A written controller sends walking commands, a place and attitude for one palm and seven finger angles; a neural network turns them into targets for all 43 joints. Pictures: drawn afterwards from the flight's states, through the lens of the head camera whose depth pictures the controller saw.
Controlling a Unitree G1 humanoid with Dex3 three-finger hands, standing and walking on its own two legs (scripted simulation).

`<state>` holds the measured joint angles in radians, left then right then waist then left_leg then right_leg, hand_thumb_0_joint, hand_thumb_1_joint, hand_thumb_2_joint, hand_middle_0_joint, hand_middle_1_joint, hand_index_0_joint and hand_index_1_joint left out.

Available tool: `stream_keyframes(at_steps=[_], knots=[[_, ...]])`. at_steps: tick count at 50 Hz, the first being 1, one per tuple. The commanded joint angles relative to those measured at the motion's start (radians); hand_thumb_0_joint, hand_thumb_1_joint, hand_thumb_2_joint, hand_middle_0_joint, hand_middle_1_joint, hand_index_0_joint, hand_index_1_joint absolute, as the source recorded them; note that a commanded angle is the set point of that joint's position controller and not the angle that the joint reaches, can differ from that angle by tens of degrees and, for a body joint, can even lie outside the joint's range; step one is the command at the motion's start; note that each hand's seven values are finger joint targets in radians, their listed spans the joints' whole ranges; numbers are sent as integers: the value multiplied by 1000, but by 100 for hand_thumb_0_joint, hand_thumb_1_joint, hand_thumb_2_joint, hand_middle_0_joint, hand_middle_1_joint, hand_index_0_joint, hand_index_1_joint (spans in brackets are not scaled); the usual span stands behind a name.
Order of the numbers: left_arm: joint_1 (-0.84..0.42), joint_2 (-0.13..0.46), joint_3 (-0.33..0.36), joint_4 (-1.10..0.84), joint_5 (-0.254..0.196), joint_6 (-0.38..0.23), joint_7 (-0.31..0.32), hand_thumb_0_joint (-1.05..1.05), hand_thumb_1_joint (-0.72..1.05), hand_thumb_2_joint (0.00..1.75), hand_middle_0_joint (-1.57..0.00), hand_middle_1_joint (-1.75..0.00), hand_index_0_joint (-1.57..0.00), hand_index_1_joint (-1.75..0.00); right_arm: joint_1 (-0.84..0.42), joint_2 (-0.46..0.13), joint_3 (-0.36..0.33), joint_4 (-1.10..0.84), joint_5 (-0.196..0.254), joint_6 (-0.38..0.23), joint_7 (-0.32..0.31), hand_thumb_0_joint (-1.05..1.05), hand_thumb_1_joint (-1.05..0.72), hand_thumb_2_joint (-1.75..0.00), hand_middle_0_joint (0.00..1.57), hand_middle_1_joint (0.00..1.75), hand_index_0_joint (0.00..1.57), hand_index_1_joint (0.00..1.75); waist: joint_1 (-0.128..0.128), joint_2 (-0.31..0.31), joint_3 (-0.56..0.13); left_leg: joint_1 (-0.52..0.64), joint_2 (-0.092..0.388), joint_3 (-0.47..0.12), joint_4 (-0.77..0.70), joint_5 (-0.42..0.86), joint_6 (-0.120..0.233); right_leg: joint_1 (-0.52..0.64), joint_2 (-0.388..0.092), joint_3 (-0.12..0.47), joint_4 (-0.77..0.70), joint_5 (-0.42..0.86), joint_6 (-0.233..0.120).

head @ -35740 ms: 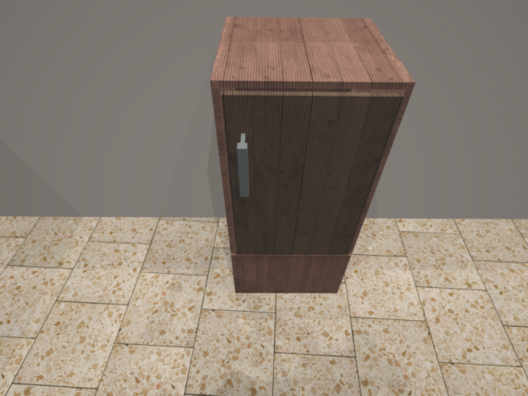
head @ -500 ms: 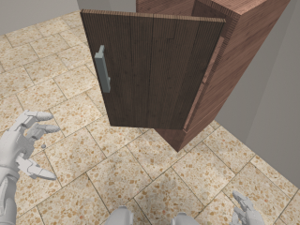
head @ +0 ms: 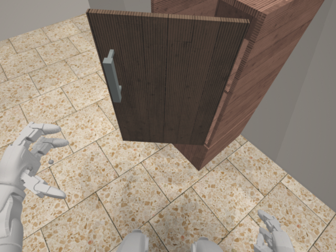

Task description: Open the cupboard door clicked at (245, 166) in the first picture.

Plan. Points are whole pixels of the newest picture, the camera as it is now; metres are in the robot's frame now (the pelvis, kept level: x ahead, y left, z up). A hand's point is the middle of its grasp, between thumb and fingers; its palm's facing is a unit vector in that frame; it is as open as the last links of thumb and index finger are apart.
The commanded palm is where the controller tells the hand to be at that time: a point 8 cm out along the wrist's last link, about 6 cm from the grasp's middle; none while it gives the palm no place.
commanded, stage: move the hooked fingers beside the handle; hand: left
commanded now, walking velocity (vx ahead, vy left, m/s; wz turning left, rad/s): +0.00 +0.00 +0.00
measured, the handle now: (114, 77) +0.56 +0.20 +0.05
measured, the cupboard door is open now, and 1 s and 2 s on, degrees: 47 47 47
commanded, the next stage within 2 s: none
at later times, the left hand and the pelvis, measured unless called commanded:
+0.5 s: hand (68, 129) +0.37 +0.27 +0.05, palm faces +0.00 -1.00 -0.02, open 14.0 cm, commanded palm +0.36 +0.32 +0.05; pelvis +0.00 +0.00 +0.00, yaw -1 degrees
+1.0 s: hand (78, 108) +0.44 +0.26 +0.05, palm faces +0.00 -1.00 -0.02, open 14.0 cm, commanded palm +0.43 +0.31 +0.05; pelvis +0.00 +0.01 -0.01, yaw -2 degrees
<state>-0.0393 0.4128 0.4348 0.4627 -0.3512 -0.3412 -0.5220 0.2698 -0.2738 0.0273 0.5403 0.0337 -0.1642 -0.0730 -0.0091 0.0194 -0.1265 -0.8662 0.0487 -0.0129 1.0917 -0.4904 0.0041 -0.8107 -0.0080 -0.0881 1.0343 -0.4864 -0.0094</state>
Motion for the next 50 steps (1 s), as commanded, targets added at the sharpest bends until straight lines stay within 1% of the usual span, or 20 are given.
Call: stream_keyframes(at_steps=[1,5,9,12,13,17,20,22,25,28,29,31,35,37,39,42,44,45,47,50], knots=[[-348,274,81,-175,-16,-75,6,0,-50,30,-30,-120,-30,-120,19,-156,-64,-96,7,-49,-24,0,-90,-90,20,30,20,30,-29,108,-277,197,-38,-10,-147,233,18,103,28,63,-137,184,-13],[-356,270,61,-131,-3,-57,-2,0,-50,30,-30,-120,-30,-120,31,-158,-65,-92,7,-43,-21,0,-90,-90,20,30,20,30,-23,97,-316,216,-37,-12,-151,274,19,117,29,56,-130,229,-13],[-363,302,97,-59,4,-36,14,0,-50,30,-30,-120,-30,-120,37,-161,-64,-94,6,-24,-15,0,-90,-90,20,30,20,30,-12,58,-304,183,-37,-6,-154,283,19,139,29,59,-132,245,-12],[-414,313,107,-3,12,-36,30,0,-50,30,-30,-120,-30,-120,46,-163,-65,-91,5,-9,-11,0,-90,-90,20,30,20,30,-22,29,-282,151,-36,-1,-150,256,19,131,28,60,-135,226,-7],[-447,333,116,3,16,-45,33,0,-50,30,-30,-120,-30,-120,51,-166,-64,-87,4,-4,-13,0,-90,-90,20,30,20,30,-23,34,-282,142,-35,0,-142,261,20,133,31,65,-130,231,-11],[-543,304,68,4,40,-75,34,0,-50,30,-30,-120,-30,-120,67,-163,-69,-77,2,7,-8,0,-90,-90,20,30,20,30,-36,98,-327,201,-33,-6,-146,288,18,97,30,57,-119,244,-13],[-573,295,55,43,45,-78,34,0,-50,30,-30,-120,-30,-120,85,-165,-72,-61,2,18,-6,0,-90,-90,20,30,20,30,-47,86,-343,212,-30,-8,-141,301,19,85,34,57,-119,256,-11],[-601,341,91,122,56,-72,42,0,-50,30,-30,-120,-30,-120,93,-175,-72,-50,2,30,-8,0,-90,-90,20,30,20,30,-50,40,-308,164,-28,-10,-144,261,20,80,33,55,-121,222,-9],[-655,370,105,141,69,-79,45,0,-50,30,-30,-120,-30,-120,100,-173,-71,-48,-1,43,-7,0,-90,-90,20,30,20,30,-42,82,-344,168,-31,-3,-136,271,20,88,31,62,-114,234,-11],[-756,348,65,123,83,-102,56,0,-50,30,-30,-120,-30,-120,115,-171,-72,-39,-4,50,-4,0,-90,-90,20,30,20,30,-63,113,-373,230,-24,-21,-131,328,19,43,38,48,-98,255,-17],[-748,356,75,139,87,-103,58,0,-50,30,-30,-120,-30,-120,125,-174,-74,-31,-5,55,-1,0,-90,-90,20,30,20,30,-56,121,-399,254,-21,-22,-131,347,14,37,38,47,-98,263,-16],[-741,385,105,200,87,-100,63,0,-50,30,-30,-120,-30,-120,132,-179,-75,-24,-7,65,0,0,-90,-90,20,30,20,30,-57,80,-382,211,-21,-18,-125,333,16,51,38,49,-98,265,-12],[-746,358,77,202,100,-100,62,0,-50,30,-30,-120,-30,-120,147,-176,-77,-26,-9,81,10,0,-90,-90,20,30,20,30,-50,126,-426,272,-17,-27,-125,417,9,33,39,39,-87,303,-15],[-747,379,95,249,102,-90,69,0,-50,30,-30,-120,-30,-120,153,-180,-77,-21,-9,94,13,0,-90,-90,20,30,20,30,-58,72,-387,222,-17,-21,-123,390,14,45,41,41,-95,303,-12],[-819,401,100,302,113,-91,72,0,-50,30,-30,-120,-30,-120,158,-182,-71,-15,-9,104,10,0,-90,-90,20,30,20,30,-74,60,-359,170,-19,-16,-112,350,20,32,42,45,-87,290,-10],[-894,401,89,299,126,-117,79,0,-50,30,-30,-120,-30,-120,163,-182,-74,-11,-13,112,11,0,-90,-90,20,30,20,30,-82,95,-383,201,-18,-22,-108,331,19,0,40,45,-87,258,-11],[-938,418,93,290,132,-140,78,0,-50,30,-30,-120,-30,-120,174,-182,-75,-3,-16,119,11,0,-90,-90,20,30,20,30,-85,122,-430,245,-15,-27,-98,373,16,-6,45,47,-79,276,-13],[-941,419,90,307,137,-143,78,0,-50,30,-30,-120,-30,-120,174,-183,-74,2,-16,122,12,0,-90,-90,20,30,20,30,-84,140,-426,256,-13,-34,-99,382,12,-22,43,44,-77,272,-16],[-978,398,63,346,144,-139,77,0,-50,30,-30,-120,-30,-120,177,-185,-73,12,-16,129,13,0,-90,-90,20,30,20,30,-101,126,-405,247,-10,-40,-96,360,14,-55,43,39,-79,247,-13],[-1044,438,73,409,159,-124,79,0,-50,30,-30,-120,-30,-120,188,-191,-67,21,-17,141,8,0,-90,-90,20,30,20,30,-112,119,-396,209,-12,-41,-84,331,19,-62,42,43,-73,237,-12]])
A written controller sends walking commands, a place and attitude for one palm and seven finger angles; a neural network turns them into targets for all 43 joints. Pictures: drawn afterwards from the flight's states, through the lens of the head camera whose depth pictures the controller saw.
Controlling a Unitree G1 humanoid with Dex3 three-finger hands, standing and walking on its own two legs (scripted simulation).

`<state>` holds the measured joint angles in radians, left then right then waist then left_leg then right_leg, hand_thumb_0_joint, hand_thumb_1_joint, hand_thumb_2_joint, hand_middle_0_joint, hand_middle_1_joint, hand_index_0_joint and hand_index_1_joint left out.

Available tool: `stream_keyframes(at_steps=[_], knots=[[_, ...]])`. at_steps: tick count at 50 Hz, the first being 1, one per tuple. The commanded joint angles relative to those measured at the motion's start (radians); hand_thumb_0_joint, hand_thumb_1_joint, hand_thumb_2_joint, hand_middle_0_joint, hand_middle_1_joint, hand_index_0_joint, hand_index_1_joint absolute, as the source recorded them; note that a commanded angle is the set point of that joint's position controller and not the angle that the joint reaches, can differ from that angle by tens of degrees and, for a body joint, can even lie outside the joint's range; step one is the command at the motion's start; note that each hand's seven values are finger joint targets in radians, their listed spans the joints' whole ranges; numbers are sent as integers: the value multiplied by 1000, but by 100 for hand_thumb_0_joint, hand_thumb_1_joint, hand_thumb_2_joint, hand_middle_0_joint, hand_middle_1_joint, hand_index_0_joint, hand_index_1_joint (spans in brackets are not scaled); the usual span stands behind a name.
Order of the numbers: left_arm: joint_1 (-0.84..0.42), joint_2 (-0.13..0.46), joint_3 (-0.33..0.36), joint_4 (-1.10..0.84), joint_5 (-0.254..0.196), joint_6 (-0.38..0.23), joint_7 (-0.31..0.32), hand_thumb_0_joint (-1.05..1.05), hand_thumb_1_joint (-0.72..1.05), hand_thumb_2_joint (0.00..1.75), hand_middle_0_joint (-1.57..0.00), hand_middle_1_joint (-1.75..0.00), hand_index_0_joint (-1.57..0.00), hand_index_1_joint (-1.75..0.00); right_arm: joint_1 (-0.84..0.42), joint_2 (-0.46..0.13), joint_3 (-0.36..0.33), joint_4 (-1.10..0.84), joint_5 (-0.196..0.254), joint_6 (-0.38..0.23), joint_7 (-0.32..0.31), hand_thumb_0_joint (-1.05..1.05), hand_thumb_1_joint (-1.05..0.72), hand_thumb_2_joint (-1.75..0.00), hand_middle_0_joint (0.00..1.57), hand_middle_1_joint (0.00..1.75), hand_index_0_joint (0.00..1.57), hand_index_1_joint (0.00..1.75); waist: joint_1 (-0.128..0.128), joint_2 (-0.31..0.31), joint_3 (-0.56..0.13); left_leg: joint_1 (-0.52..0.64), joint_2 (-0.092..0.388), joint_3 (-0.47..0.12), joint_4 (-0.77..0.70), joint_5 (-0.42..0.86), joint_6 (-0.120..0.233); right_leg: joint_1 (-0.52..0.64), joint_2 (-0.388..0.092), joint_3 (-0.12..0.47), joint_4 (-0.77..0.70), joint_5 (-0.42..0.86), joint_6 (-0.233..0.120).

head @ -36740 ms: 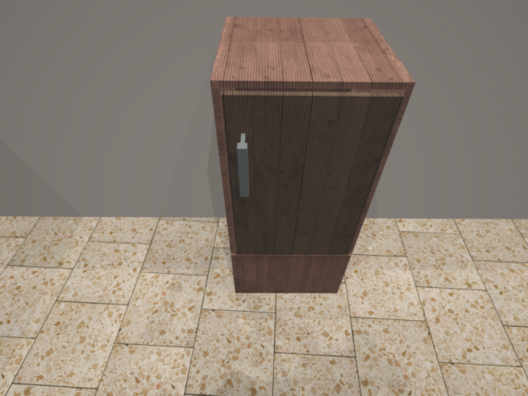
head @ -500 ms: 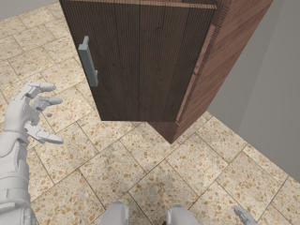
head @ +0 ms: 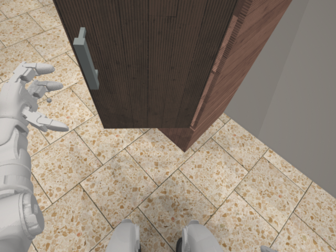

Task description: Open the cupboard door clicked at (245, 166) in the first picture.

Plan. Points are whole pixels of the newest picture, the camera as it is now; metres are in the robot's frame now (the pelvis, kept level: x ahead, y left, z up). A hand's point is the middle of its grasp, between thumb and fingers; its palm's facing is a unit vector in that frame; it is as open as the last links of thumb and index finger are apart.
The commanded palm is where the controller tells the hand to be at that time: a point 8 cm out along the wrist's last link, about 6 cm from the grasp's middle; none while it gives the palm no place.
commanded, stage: move the hooked fingers beside the handle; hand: left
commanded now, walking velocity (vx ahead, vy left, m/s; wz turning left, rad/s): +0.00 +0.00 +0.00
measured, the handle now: (89, 60) +0.56 +0.20 +0.06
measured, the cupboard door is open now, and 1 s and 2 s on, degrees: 47 47 47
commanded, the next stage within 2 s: slide the fingers in behind the handle in 1.30 s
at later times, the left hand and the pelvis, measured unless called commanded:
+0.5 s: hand (60, 77) +0.50 +0.26 +0.06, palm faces +0.03 -1.00 -0.02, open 14.0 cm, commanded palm +0.49 +0.29 +0.05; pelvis -0.01 +0.00 -0.01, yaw -1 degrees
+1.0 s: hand (56, 78) +0.50 +0.27 +0.05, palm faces +0.03 -1.00 -0.02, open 14.0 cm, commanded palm +0.49 +0.30 +0.05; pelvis +0.00 +0.00 -0.01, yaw -1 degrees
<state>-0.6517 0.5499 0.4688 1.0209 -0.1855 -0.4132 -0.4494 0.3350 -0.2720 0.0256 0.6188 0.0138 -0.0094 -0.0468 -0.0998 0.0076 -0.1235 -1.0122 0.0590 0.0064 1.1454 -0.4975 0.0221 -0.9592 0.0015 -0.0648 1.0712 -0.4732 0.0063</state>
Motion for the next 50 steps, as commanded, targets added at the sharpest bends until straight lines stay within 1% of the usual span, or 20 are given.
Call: stream_keyframes(at_steps=[1,4,5,8,11,13,15,16,17,18,24,25,26,29,35,39,44,46,48,50], knots=[[-435,303,41,-148,-5,-50,9,0,-50,30,-30,-120,-30,-120,127,-193,-65,-59,1,-11,-17,0,-90,-90,20,30,20,30,-22,140,-414,362,-23,-61,-136,345,1,85,32,19,-109,228,-28],[-461,359,77,-164,2,-63,18,0,-50,30,-30,-120,-30,-120,139,-198,-61,-60,-6,0,-13,0,-90,-90,20,30,20,30,-9,171,-473,401,-19,-71,-128,409,-6,85,36,16,-92,256,-31],[-458,318,46,-143,4,-59,16,0,-50,30,-30,-120,-30,-120,137,-191,-62,-60,-4,4,-10,0,-90,-90,20,30,20,30,-21,171,-462,396,-21,-64,-121,401,-3,76,37,18,-97,255,-28],[-480,367,72,-86,9,-48,20,0,-50,30,-30,-120,-30,-120,149,-200,-55,-60,-5,15,-11,0,-90,-90,20,30,20,30,-34,116,-426,324,-20,-62,-114,363,5,92,40,20,-95,250,-27],[-532,400,76,-107,28,-51,20,0,-50,30,-30,-120,-30,-120,156,-204,-54,-61,-8,22,-11,0,-90,-90,20,30,20,30,-31,181,-467,347,-20,-64,-108,375,2,80,38,23,-87,250,-27],[-546,362,52,-103,21,-55,19,0,-50,30,-30,-120,-30,-120,166,-201,-56,-57,-10,25,-7,0,-90,-90,20,30,20,30,-50,167,-463,376,-14,-74,-102,401,1,48,43,15,-87,254,-29],[-582,357,36,-81,30,-48,24,0,-50,30,-30,-120,-30,-120,171,-203,-54,-47,-11,33,-6,0,-90,-90,20,30,20,30,-58,199,-453,383,-12,-79,-104,394,-3,19,41,13,-90,237,-27],[-606,348,27,-64,30,-41,27,0,-50,30,-30,-120,-30,-120,174,-206,-53,-43,-11,34,-6,0,-90,-90,20,30,20,30,-73,175,-437,366,-12,-81,-101,368,0,10,41,12,-94,224,-24],[-612,388,53,-53,36,-37,33,0,-50,30,-30,-120,-30,-120,182,-213,-52,-40,-12,37,-9,0,-90,-90,20,30,20,30,-70,152,-439,348,-10,-85,-102,359,2,20,41,11,-92,219,-25],[-622,392,53,-58,38,-38,36,0,-50,30,-30,-120,-30,-120,187,-212,-50,-44,-15,37,-10,0,-90,-90,20,30,20,30,-69,184,-458,361,-12,-86,-97,376,2,8,42,12,-84,223,-28],[-695,466,74,-23,75,-29,61,0,-50,30,-30,-120,-30,-120,207,-216,-37,-42,-22,51,-6,0,-90,-90,20,30,20,30,-86,192,-483,330,-10,-86,-78,384,5,15,43,16,-76,238,-24],[-710,451,60,-26,79,-28,61,0,-50,30,-30,-120,-30,-120,209,-212,-38,-42,-23,53,-5,0,-90,-90,20,30,20,30,-92,207,-487,336,-10,-84,-73,397,5,13,43,17,-76,249,-23],[-670,452,66,-6,83,-23,61,0,-50,30,-30,-120,-30,-120,215,-212,-38,-46,-23,56,-2,0,-90,-90,20,30,20,30,-78,217,-486,338,-10,-83,-76,406,3,16,44,15,-76,251,-25],[-623,449,73,-12,76,-18,54,0,-50,30,-30,-120,-30,-120,220,-213,-39,-58,-25,66,3,0,-90,-90,20,30,20,30,-71,209,-516,353,-7,-80,-73,452,2,31,46,12,-70,287,-24],[-619,537,137,-35,71,-16,42,0,-50,30,-30,-120,-30,-120,217,-214,-38,-70,-22,71,2,0,-90,-90,20,30,20,30,-64,161,-503,254,-11,-59,-67,392,15,113,49,28,-74,303,-17],[-639,515,126,-107,61,-50,30,0,-50,30,-30,-120,-30,-120,218,-211,-44,-59,-22,68,6,0,-90,-90,20,30,20,30,-63,238,-558,353,-8,-68,-65,452,7,79,53,23,-70,319,-22],[-645,405,43,-38,47,-22,12,0,-50,30,-30,-120,-30,-120,215,-213,-45,-38,-16,71,3,0,-90,-90,20,30,20,30,-96,215,-463,372,-3,-84,-76,411,4,-11,53,7,-88,256,-22],[-638,420,49,-16,52,-9,19,0,-50,30,-30,-120,-30,-120,215,-216,-43,-38,-17,72,-1,0,-90,-90,20,30,20,30,-96,195,-450,342,-5,-83,-76,379,7,-12,51,9,-90,238,-23],[-681,395,30,-65,50,-22,26,0,-50,30,-30,-120,-30,-120,218,-211,-43,-38,-21,68,0,0,-90,-90,20,30,20,30,-95,240,-476,388,-6,-93,-73,425,2,-31,50,3,-78,252,-29],[-666,426,60,-78,53,-32,39,0,-50,30,-30,-120,-30,-120,217,-215,-45,-36,-25,70,1,0,-90,-90,20,30,20,30,-84,244,-509,422,-2,-100,-72,461,-5,-32,49,0,-76,261,-29]])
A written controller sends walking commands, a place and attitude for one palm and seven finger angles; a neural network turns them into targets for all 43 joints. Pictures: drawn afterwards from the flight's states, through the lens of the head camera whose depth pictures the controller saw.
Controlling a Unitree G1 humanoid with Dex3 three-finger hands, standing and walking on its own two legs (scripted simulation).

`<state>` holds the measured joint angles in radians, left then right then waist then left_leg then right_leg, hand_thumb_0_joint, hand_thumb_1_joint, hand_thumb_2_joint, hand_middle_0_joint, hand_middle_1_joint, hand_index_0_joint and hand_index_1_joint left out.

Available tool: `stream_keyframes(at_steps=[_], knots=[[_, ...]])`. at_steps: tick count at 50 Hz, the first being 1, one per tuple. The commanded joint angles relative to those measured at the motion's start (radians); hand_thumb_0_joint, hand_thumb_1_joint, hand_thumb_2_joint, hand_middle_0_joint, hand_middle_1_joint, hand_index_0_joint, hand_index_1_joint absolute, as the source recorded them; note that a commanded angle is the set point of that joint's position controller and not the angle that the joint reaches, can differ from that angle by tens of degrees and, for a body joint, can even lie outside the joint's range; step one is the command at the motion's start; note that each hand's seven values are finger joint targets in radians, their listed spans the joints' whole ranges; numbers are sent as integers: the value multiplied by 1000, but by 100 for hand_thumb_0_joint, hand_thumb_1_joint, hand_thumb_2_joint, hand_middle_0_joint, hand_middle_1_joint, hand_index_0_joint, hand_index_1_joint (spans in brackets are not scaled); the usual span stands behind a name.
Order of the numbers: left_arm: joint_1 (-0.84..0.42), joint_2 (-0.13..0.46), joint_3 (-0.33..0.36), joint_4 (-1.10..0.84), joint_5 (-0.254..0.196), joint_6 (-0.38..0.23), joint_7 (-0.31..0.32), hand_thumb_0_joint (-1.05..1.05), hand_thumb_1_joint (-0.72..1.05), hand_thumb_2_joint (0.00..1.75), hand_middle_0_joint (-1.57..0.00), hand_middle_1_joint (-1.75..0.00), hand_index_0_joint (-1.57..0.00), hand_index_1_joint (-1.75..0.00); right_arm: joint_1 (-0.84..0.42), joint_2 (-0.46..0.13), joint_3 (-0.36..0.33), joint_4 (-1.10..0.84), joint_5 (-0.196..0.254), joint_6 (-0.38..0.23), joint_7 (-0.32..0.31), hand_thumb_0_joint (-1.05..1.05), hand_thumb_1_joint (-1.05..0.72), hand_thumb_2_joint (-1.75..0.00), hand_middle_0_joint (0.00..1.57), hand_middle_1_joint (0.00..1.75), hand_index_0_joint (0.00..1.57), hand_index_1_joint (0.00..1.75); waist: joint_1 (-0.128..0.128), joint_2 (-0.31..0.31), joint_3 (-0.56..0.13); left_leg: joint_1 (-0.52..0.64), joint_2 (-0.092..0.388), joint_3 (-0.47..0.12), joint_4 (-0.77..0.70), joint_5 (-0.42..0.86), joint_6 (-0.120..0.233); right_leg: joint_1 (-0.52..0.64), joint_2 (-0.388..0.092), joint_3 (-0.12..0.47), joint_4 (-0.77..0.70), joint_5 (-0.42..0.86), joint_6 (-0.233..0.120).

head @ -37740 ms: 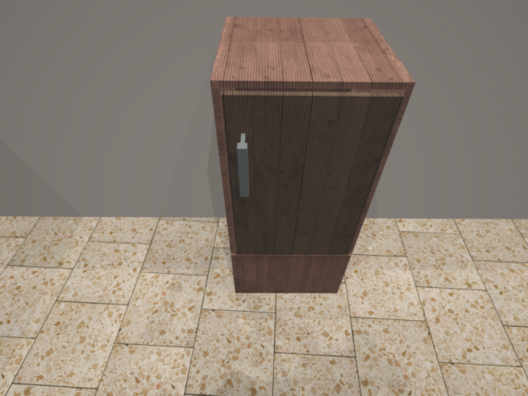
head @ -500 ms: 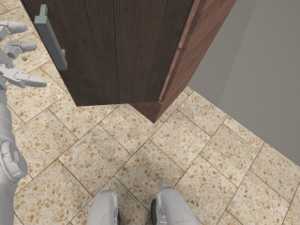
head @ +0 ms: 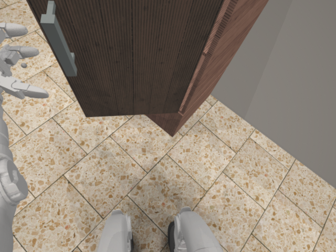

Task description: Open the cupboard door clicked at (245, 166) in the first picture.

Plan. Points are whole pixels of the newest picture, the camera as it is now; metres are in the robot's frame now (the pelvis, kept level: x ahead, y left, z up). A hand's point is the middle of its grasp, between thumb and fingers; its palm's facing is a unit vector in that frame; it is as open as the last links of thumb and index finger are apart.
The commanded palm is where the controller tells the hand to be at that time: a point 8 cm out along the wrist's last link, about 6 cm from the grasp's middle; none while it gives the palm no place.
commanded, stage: move the hooked fingers beside the handle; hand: left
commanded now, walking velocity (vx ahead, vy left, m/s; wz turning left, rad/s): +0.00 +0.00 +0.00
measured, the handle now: (62, 42) +0.56 +0.21 +0.07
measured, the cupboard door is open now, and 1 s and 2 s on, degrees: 47 47 46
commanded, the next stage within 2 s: slide the fingers in behind the handle in 0.30 s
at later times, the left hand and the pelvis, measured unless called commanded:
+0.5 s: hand (30, 61) +0.51 +0.27 +0.06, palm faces +0.05 -1.00 -0.02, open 14.0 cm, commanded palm +0.50 +0.29 +0.06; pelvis +0.00 +0.00 +0.00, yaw +0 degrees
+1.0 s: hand (45, 64) +0.51 +0.24 +0.06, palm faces +0.05 -1.00 -0.01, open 14.0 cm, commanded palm +0.49 +0.26 +0.06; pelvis +0.00 +0.00 +0.00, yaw +0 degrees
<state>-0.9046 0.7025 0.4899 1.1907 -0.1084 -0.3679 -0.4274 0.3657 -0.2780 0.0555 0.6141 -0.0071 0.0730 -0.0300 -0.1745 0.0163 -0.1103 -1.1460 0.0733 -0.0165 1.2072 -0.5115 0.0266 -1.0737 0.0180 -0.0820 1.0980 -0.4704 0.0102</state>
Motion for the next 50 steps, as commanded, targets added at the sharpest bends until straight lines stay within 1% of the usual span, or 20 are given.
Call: stream_keyframes(at_steps=[1,3,9,12,14,16,20,22,24,26,28,29,30,32,36,40,42,45,48,50], knots=[[-409,248,22,-238,-23,-77,19,0,-50,30,-30,-120,-30,-120,180,-204,-75,-33,-3,-13,-13,0,-90,-90,20,30,20,30,-12,239,-519,546,-19,-71,-128,468,-9,81,33,19,-101,257,-31],[-410,264,35,-215,-20,-77,29,0,-50,30,-30,-120,-30,-120,184,-205,-70,-33,-4,-11,-12,0,-90,-90,20,30,20,30,-11,234,-487,537,-18,-78,-133,477,-11,74,35,12,-96,254,-35],[-411,284,44,-223,-1,-77,46,0,-50,30,-30,-120,-30,-120,176,-206,-69,-48,-5,-4,-9,0,-90,-90,20,30,20,30,-6,237,-517,544,-17,-79,-131,480,-14,83,34,13,-91,255,-33],[-416,278,36,-199,-2,-69,45,0,-50,30,-30,-120,-30,-120,173,-207,-66,-51,-3,-3,-10,0,-90,-90,20,30,20,30,-17,198,-488,493,-20,-72,-130,436,-6,104,34,18,-97,250,-30],[-435,278,31,-220,0,-78,44,0,-50,30,-30,-120,-30,-120,176,-206,-65,-49,-4,-3,-10,0,-90,-90,20,30,20,30,-12,239,-525,531,-18,-78,-127,465,-11,86,35,17,-88,255,-32],[-441,283,33,-206,0,-71,45,0,-50,30,-30,-120,-30,-120,182,-208,-65,-42,-4,-2,-12,0,-90,-90,20,30,20,30,-22,207,-507,512,-16,-81,-126,454,-9,91,35,15,-91,254,-30],[-397,292,57,-218,-10,-72,36,0,-50,30,-30,-120,-30,-120,189,-206,-69,-43,-7,-1,-9,0,-90,-90,20,30,20,30,-6,211,-555,529,-17,-75,-117,506,-9,116,35,17,-88,293,-29],[-377,263,40,-202,-16,-61,31,0,-50,30,-30,-120,-30,-120,188,-201,-68,-45,-4,0,-7,0,-90,-90,20,30,20,30,-12,174,-519,480,-21,-62,-120,474,0,145,37,22,-97,301,-25],[-382,239,24,-245,-21,-69,29,0,-50,30,-30,-120,-30,-120,189,-197,-71,-46,-3,0,-5,0,-90,-90,20,30,20,30,-5,221,-555,527,-20,-64,-122,510,-5,136,38,20,-93,316,-28],[-369,237,26,-206,-20,-59,36,0,-50,30,-30,-120,-30,-120,187,-197,-70,-43,-1,2,-5,0,-90,-90,20,30,20,30,-12,182,-489,481,-20,-60,-126,458,-3,129,39,19,-102,286,-27],[-416,216,9,-225,-20,-67,46,0,-50,30,-30,-120,-30,-120,189,-195,-70,-38,-3,-2,-7,0,-90,-90,20,30,20,30,-25,189,-483,478,-22,-62,-124,440,2,115,38,22,-102,275,-29],[-425,263,43,-245,-17,-74,55,0,-50,30,-30,-120,-30,-120,192,-201,-72,-37,-5,-2,-8,0,-90,-90,20,30,20,30,-12,202,-510,494,-19,-66,-128,447,-4,125,36,22,-99,275,-29],[-421,251,36,-277,-16,-84,60,0,-50,30,-30,-120,-30,-120,191,-198,-75,-38,-7,-3,-7,0,-90,-90,20,30,20,30,-7,228,-554,527,-21,-67,-128,474,-6,130,35,22,-95,286,-30],[-387,210,14,-245,-16,-83,67,0,-50,30,-30,-120,-30,-120,185,-192,-73,-36,-6,-5,-2,0,-90,-90,20,30,20,30,-12,201,-517,509,-22,-61,-128,464,-5,131,37,22,-103,287,-29],[-376,214,25,-258,-10,-87,82,0,-50,30,-30,-120,-30,-120,185,-191,-77,-38,-7,-3,2,0,-90,-90,20,30,20,30,1,222,-528,528,-22,-61,-134,476,-9,138,36,20,-101,290,-31],[-412,149,-32,-251,-7,-87,91,0,-50,30,-30,-120,-30,-120,178,-185,-75,-34,-6,-3,3,0,-90,-90,20,30,20,30,-24,201,-489,501,-24,-57,-134,435,-4,128,37,24,-109,277,-28],[-394,180,-3,-219,-9,-84,98,0,-50,30,-30,-120,-30,-120,177,-192,-75,-35,-4,-4,0,0,-90,-90,20,30,20,30,-20,168,-465,468,-25,-57,-141,394,-3,137,36,24,-113,252,-29],[-429,126,-40,-276,-11,-107,104,0,-50,30,-30,-120,-30,-120,176,-185,-79,-31,-9,-11,3,0,-90,-90,20,30,20,30,-18,231,-528,550,-24,-66,-137,448,-10,110,34,21,-105,267,-33],[-397,116,-34,-248,-19,-109,112,0,-50,30,-30,-120,-30,-120,181,-184,-79,-27,-10,-10,5,0,-90,-90,20,30,20,30,-18,182,-507,529,-25,-65,-136,459,-8,131,37,20,-105,281,-34],[-408,89,-51,-255,-16,-106,118,0,-50,30,-30,-120,-30,-120,175,-181,-82,-26,-9,-9,8,0,-90,-90,20,30,20,30,-16,204,-514,539,-26,-65,-139,448,-11,116,34,18,-107,271,-32]])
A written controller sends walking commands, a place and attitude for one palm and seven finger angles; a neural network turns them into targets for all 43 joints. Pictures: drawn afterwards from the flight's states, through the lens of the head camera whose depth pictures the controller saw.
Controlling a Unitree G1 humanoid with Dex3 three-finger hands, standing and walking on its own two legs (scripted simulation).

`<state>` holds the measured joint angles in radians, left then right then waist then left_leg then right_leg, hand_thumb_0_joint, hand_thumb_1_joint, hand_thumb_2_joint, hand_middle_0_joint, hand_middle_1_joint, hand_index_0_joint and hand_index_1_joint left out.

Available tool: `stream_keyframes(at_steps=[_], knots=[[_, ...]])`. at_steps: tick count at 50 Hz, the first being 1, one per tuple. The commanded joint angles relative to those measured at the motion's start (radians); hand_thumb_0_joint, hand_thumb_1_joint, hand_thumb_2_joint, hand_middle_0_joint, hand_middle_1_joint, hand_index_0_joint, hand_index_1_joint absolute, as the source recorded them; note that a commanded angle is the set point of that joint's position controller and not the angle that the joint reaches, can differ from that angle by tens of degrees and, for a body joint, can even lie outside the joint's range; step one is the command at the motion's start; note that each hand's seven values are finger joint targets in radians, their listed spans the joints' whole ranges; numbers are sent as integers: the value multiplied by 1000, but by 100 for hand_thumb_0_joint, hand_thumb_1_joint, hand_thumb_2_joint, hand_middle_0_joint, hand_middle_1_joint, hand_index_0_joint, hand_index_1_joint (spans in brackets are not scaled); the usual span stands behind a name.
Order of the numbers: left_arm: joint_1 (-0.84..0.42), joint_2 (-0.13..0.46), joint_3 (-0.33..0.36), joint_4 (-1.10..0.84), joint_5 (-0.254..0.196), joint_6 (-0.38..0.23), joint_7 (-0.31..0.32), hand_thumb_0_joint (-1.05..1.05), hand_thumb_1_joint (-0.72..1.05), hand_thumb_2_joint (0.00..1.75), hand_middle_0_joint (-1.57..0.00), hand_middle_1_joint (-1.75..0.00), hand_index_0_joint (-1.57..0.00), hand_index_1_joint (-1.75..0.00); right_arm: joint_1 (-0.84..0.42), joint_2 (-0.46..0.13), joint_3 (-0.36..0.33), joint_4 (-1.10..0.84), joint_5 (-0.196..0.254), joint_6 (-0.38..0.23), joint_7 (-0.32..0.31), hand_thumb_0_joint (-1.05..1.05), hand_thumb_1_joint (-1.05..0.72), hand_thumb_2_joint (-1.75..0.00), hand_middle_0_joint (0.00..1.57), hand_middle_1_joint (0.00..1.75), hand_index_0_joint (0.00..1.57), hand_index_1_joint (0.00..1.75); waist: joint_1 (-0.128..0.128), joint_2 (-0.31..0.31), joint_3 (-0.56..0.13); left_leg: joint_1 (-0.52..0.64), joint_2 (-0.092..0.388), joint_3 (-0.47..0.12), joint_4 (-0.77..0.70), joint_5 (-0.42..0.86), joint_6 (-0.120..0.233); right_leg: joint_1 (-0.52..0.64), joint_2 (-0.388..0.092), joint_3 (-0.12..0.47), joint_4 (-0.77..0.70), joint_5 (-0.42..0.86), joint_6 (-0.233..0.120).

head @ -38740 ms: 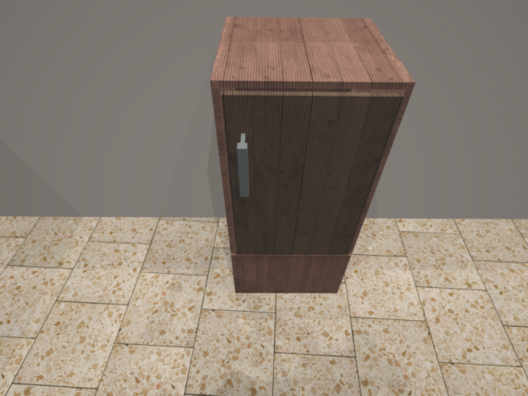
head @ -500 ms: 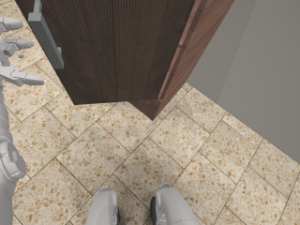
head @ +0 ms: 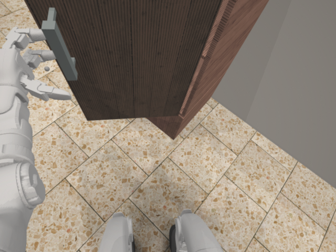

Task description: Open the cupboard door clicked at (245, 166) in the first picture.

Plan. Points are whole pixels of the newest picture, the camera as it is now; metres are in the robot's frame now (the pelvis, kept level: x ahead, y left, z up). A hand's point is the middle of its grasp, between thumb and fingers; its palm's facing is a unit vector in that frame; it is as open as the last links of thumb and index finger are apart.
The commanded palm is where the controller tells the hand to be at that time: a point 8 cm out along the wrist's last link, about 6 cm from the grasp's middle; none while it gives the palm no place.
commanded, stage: slide the fingers in behind the handle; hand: left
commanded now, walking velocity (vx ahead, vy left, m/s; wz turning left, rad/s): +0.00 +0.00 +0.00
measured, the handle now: (63, 47) +0.56 +0.21 +0.07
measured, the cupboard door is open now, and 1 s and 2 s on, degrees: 47 46 45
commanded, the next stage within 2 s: close the thumb around the handle in 1.00 s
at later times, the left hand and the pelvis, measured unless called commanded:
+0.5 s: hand (70, 67) +0.51 +0.19 +0.06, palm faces +0.05 -1.00 -0.03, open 14.0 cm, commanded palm +0.49 +0.23 +0.06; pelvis +0.00 -0.01 +0.00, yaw +0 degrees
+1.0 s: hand (72, 67) +0.51 +0.19 +0.06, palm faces +0.06 -1.00 -0.03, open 13.9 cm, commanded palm +0.49 +0.22 +0.06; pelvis +0.00 -0.01 +0.00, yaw +0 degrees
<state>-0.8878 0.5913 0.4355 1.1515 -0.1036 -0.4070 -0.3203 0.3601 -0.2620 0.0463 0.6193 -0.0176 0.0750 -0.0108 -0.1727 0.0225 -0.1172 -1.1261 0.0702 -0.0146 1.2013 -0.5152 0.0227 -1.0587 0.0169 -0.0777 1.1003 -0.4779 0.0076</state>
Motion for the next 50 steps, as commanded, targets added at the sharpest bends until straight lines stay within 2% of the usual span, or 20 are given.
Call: stream_keyframes(at_steps=[1,2,4,5,8,14,15,17,19,21,24,26,28,30,35,40,43,46,48,50], knots=[[-419,207,12,-216,-19,-64,17,0,-50,30,-30,-120,-30,-120,182,-198,-72,-32,0,-11,-10,0,-90,-90,20,30,20,30,-15,182,-504,512,-22,-67,-137,449,-6,113,36,13,-109,280,-29],[-398,208,16,-204,-18,-60,24,0,-50,30,-30,-120,-30,-120,178,-197,-72,-37,2,-9,-10,0,-90,-90,20,30,20,30,-11,165,-488,492,-25,-59,-138,434,-4,127,36,17,-115,280,-28],[-406,201,14,-237,-12,-71,38,0,-50,30,-30,-120,-30,-120,181,-194,-74,-40,0,-9,-8,0,-90,-90,20,30,20,30,-5,186,-525,523,-25,-62,-138,471,-7,124,35,16,-106,296,-29],[-405,176,-2,-220,-12,-70,44,0,-50,30,-30,-120,-30,-120,176,-188,-72,-41,-1,-10,-5,0,-90,-90,20,30,20,30,-8,183,-497,508,-26,-60,-140,456,-8,123,35,14,-109,289,-29],[-414,207,26,-209,-9,-78,66,0,-50,30,-30,-120,-30,-120,180,-191,-69,-43,-3,-10,-5,0,-90,-90,20,30,20,30,-14,128,-472,456,-30,-54,-141,420,0,160,36,20,-111,290,-28],[-410,165,4,-236,2,-105,87,0,-50,30,-30,-120,-30,-120,175,-185,-76,-46,-5,-12,1,0,-90,-90,20,30,20,30,-2,168,-519,502,-30,-54,-141,442,-8,150,34,21,-104,298,-29],[-396,132,-18,-209,-1,-99,87,0,-50,30,-30,-120,-30,-120,172,-183,-75,-46,-3,-11,3,0,-90,-90,20,30,20,30,-10,152,-496,483,-31,-52,-141,422,-6,144,35,20,-109,287,-28],[-412,149,-10,-171,1,-82,94,0,-50,30,-30,-120,-30,-120,175,-188,-73,-42,-1,-8,0,0,-90,-90,20,30,20,30,-25,89,-444,408,-35,-44,-143,359,3,168,33,29,-119,270,-22],[-443,173,6,-179,8,-87,102,0,-50,30,-30,-120,-30,-120,176,-188,-71,-42,-4,-11,-2,0,-90,-90,20,30,20,30,-18,109,-470,404,-37,-44,-140,352,4,173,30,32,-112,266,-23],[-455,157,-9,-205,16,-94,109,0,-50,30,-30,-120,-30,-120,176,-183,-72,-44,-6,-13,-1,0,-90,-90,20,30,20,30,-17,143,-487,426,-38,-42,-137,371,3,168,29,33,-110,277,-25],[-463,119,-31,-201,11,-107,117,0,-50,30,-30,-120,-30,-120,176,-180,-75,-37,-7,-16,3,0,-90,-90,20,30,20,30,-29,136,-502,441,-37,-43,-126,389,3,153,30,34,-107,291,-24],[-453,138,-17,-171,16,-97,125,0,-50,30,-30,-120,-30,-120,178,-183,-74,-38,-7,-15,2,0,-90,-90,20,30,20,30,-26,132,-481,404,-40,-38,-127,360,4,164,29,38,-110,277,-23],[-469,153,-8,-201,22,-102,130,0,-50,30,-30,-120,-30,-120,185,-183,-74,-40,-11,-15,2,0,-90,-90,20,30,20,30,-21,137,-518,421,-41,-40,-126,381,6,179,29,37,-100,294,-25],[-474,86,-67,-199,31,-100,132,0,-50,30,-30,-120,-30,-120,182,-175,-75,-36,-10,-13,7,0,-90,-90,20,30,20,30,-31,161,-517,451,-40,-41,-127,397,1,154,28,33,-103,299,-25],[-489,148,-12,-170,23,-90,142,0,-50,30,-30,-120,-30,-120,187,-184,-73,-33,-9,-12,2,0,-90,-90,20,30,20,30,-35,107,-499,378,-43,-34,-121,353,10,191,28,44,-111,292,-20],[-451,174,3,-152,29,-88,129,0,-50,30,-30,-120,-30,-120,188,-182,-70,-40,-8,-12,1,0,-90,-90,20,30,20,30,-25,104,-501,355,-45,-27,-117,362,12,220,27,49,-107,315,-20],[-448,186,18,-191,16,-96,120,0,-50,30,-30,-120,-30,-120,189,-181,-70,-46,-8,-13,1,0,-90,-90,20,30,20,30,-11,140,-531,388,-45,-28,-120,394,10,230,29,48,-100,338,-24],[-406,148,-3,-209,9,-97,115,0,-50,30,-30,-120,-30,-120,182,-177,-75,-48,-5,-11,4,0,-90,-90,20,30,20,30,-6,142,-542,419,-42,-25,-122,419,5,224,29,43,-104,353,-22],[-432,106,-37,-236,4,-104,115,0,-50,30,-30,-120,-30,-120,185,-174,-78,-44,-7,-12,7,0,-90,-90,20,30,20,30,-16,158,-533,449,-41,-30,-125,436,4,206,32,39,-104,357,-24],[-405,124,-15,-204,4,-98,121,0,-50,30,-30,-120,-30,-120,183,-181,-80,-38,-4,-9,6,0,-90,-90,20,30,20,30,-15,120,-506,427,-39,-32,-129,408,3,198,32,37,-113,332,-22]])
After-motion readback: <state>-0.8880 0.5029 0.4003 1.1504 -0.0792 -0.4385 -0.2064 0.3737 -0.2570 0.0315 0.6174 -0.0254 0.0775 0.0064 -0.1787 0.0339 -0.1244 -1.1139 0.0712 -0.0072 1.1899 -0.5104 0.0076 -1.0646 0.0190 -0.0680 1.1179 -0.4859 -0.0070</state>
